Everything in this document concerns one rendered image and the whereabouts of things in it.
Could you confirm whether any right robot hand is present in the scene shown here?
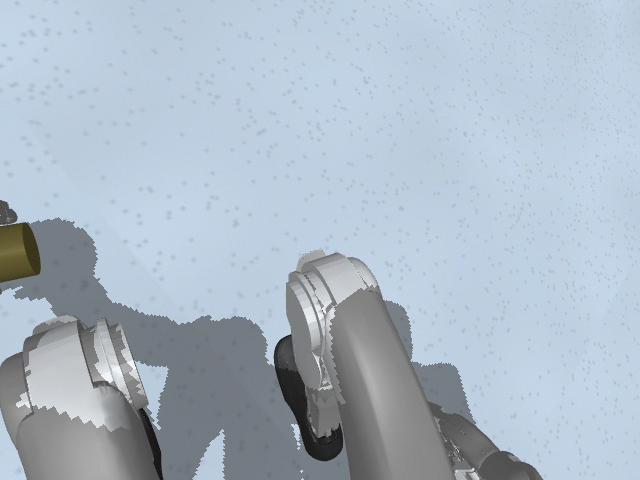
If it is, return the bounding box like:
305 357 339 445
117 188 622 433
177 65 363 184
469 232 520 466
428 401 500 480

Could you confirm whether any left robot hand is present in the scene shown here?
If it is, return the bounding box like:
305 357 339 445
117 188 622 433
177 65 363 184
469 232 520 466
0 200 17 294

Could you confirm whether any right robot foot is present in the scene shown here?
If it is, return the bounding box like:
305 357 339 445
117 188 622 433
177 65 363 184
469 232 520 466
274 335 343 461

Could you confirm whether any right robot arm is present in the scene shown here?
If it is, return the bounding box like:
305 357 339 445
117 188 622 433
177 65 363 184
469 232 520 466
478 451 543 480

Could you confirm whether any left robot foot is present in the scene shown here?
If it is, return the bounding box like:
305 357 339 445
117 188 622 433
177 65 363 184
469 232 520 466
138 408 163 480

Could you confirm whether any can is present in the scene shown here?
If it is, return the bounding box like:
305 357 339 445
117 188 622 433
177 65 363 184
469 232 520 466
0 222 41 283

